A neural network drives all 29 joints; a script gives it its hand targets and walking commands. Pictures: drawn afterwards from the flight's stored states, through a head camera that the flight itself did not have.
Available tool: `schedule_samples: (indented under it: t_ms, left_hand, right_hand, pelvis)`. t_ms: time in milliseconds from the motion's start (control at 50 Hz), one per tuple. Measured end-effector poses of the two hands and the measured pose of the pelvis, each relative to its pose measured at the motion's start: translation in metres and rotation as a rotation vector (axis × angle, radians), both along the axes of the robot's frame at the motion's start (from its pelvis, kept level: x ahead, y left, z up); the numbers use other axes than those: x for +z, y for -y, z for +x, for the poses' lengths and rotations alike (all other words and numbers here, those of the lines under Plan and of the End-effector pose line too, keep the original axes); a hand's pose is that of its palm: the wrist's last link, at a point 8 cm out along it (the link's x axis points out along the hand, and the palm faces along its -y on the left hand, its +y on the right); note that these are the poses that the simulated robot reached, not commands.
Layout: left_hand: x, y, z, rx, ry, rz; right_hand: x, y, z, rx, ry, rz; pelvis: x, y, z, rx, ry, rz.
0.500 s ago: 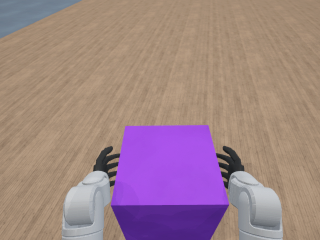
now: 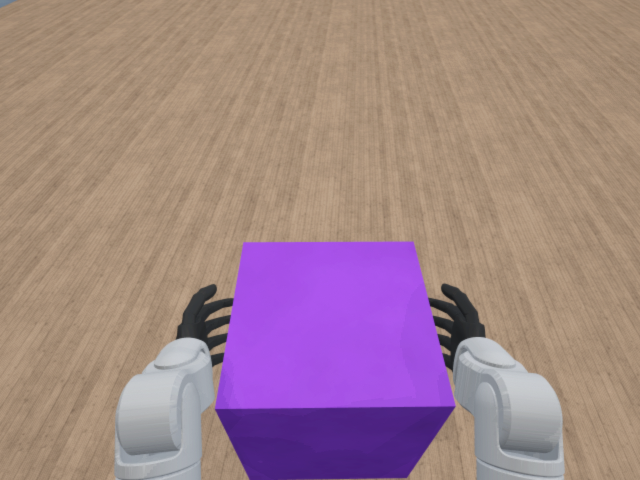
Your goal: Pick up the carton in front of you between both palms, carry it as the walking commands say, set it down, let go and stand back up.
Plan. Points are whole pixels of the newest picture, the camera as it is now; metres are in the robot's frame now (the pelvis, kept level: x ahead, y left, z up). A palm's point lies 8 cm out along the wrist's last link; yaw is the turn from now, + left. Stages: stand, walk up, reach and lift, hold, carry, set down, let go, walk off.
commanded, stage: carry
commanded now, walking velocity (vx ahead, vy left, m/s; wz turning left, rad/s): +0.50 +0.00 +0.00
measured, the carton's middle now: (328, 365) +0.27 +0.00 +0.01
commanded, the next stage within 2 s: none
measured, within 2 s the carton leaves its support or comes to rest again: neither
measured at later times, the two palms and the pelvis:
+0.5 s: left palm (232, 199) +0.50 +0.14 +0.09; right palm (421, 197) +0.52 -0.16 +0.08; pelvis +0.26 -0.02 +0.00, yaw +3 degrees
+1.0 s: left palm (222, 179) +0.54 +0.17 +0.09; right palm (403, 174) +0.57 -0.13 +0.09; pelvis +0.31 +0.00 -0.01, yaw +4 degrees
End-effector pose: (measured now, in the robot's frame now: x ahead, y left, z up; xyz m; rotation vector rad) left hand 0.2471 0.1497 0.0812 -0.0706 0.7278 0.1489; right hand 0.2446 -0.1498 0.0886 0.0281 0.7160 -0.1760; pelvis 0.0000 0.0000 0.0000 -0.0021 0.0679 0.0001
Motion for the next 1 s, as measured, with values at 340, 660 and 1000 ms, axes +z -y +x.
schedule_samples:
  t_ms: [340,660,1000]
  left_hand:
    - [0.019,0.009,0.199,0.052,0.113,0.049]
    - [0.020,-0.001,0.291,0.070,0.097,0.035]
    - [0.008,-0.015,0.297,0.081,0.065,0.034]
  right_hand:
    - [0.008,0.009,0.217,0.055,0.113,0.046]
    - [0.012,-0.001,0.313,0.073,0.097,0.030]
    - [0.001,-0.016,0.322,0.085,0.065,0.028]
  pelvis:
    - [-0.011,0.019,0.210,0.046,0.026,-0.005]
    - [-0.003,0.015,0.300,0.065,-0.001,-0.010]
    - [-0.009,0.003,0.313,0.074,0.007,-0.007]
